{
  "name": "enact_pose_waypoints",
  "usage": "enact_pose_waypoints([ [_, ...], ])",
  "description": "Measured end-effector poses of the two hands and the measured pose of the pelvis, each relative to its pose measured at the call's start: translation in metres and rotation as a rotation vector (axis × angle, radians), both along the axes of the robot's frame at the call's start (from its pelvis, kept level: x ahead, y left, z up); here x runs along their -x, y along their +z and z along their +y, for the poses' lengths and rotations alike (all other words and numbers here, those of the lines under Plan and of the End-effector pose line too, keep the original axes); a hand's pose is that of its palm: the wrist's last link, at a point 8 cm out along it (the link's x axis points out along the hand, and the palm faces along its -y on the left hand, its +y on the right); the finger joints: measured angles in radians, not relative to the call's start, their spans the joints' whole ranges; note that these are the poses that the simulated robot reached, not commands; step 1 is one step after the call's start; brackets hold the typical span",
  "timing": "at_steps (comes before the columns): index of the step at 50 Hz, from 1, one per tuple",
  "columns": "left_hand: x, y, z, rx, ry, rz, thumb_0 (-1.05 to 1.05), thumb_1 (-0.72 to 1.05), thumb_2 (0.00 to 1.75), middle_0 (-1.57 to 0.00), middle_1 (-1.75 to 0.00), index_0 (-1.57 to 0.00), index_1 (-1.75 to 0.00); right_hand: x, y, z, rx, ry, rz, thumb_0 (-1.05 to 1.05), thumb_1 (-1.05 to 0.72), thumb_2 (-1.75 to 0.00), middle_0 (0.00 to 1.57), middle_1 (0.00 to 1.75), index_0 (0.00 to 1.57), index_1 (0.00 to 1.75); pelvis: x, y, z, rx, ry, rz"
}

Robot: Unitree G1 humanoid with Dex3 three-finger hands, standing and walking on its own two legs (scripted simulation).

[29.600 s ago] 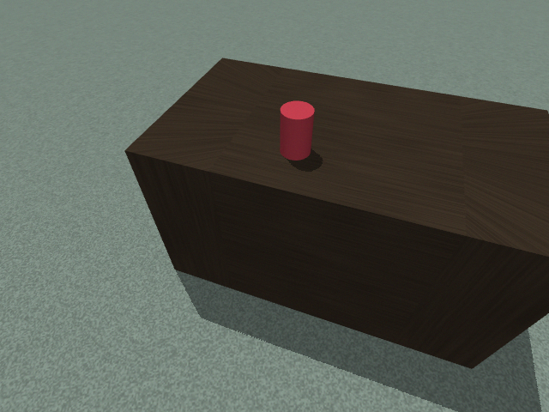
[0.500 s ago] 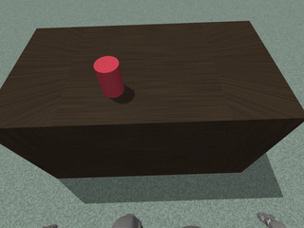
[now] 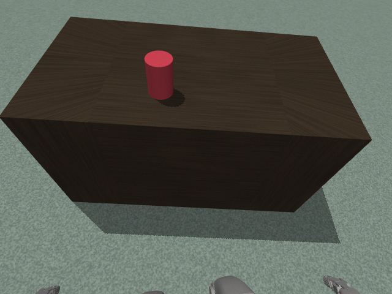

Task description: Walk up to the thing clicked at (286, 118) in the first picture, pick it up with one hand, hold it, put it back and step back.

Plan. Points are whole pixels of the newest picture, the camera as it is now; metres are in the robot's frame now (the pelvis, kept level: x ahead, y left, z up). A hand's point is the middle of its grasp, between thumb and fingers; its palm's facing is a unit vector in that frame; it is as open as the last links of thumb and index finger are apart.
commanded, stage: step back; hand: left
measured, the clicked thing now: (159, 76) +0.76 +0.14 -0.05
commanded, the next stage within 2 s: none
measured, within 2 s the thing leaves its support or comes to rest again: neither
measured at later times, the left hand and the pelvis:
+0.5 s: hand out of the picture -0.06 +0.24 -0.14, palm faces +0.03 -0.90 -0.43, open 7.4 cm; pelvis -0.16 -0.04 -0.01, yaw +3 degrees
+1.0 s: hand out of the picture -0.29 +0.20 -0.14, palm faces +0.00 -0.91 -0.42, open 7.4 cm; pelvis -0.34 -0.08 -0.01, yaw +0 degrees
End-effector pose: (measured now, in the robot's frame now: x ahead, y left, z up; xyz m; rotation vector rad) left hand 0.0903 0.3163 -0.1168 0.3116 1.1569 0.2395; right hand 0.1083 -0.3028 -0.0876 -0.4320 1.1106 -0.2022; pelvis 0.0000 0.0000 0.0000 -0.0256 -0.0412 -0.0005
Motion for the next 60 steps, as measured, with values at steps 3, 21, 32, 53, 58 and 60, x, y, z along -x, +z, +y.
enact_pose_waypoints([
  [3,0.028,-0.002,-0.003,-0.006,-0.013,0.042,0.0,0.9,0.9,-0.2,-0.3,-0.2,-0.3,0.014,0.002,-0.007,0.001,-0.007,-0.036,0.01,-0.9,-0.89,0.21,0.3,0.21,0.31,0.02,-0.001,-0.005,0.0,-0.019,0.002],
  [21,0.155,0.022,-0.045,-0.072,-0.016,0.032,0.01,0.9,0.9,-0.2,-0.3,-0.2,-0.3,0.169,-0.032,-0.058,-0.035,-0.055,0.082,0.01,-0.91,-0.89,0.2,0.3,0.21,0.3,0.137,-0.004,-0.04,-0.052,0.003,0.01],
  [32,0.188,0.006,-0.039,-0.023,0.003,-0.075,0.0,0.9,0.9,-0.2,-0.3,-0.2,-0.3,0.242,-0.027,-0.035,-0.032,-0.001,0.105,0.01,-0.91,-0.89,0.21,0.3,0.21,0.3,0.215,-0.009,-0.036,-0.03,0.055,-0.013],
  [53,0.406,0.02,-0.077,-0.077,0.04,0.087,0.01,0.9,0.9,-0.2,-0.3,-0.2,-0.3,0.353,-0.034,-0.088,-0.054,-0.005,0.046,0.01,-0.91,-0.89,0.2,0.3,0.21,0.3,0.35,-0.004,-0.077,-0.052,0.017,0.008],
  [58,0.429,0.019,-0.063,-0.085,0.079,0.026,0.01,0.9,0.9,-0.2,-0.3,-0.2,-0.3,0.39,-0.042,-0.081,-0.051,0.026,0.137,0.01,-0.91,-0.89,0.2,0.3,0.21,0.3,0.368,-0.009,-0.073,-0.035,0.075,0.005],
  [60,0.437,0.015,-0.056,-0.079,0.094,0.018,0.01,0.9,0.9,-0.2,-0.3,-0.2,-0.3,0.399,-0.043,-0.074,-0.052,0.03,0.147,0.01,-0.91,-0.89,0.2,0.3,0.21,0.3,0.374,-0.011,-0.068,-0.041,0.094,-0.002],
])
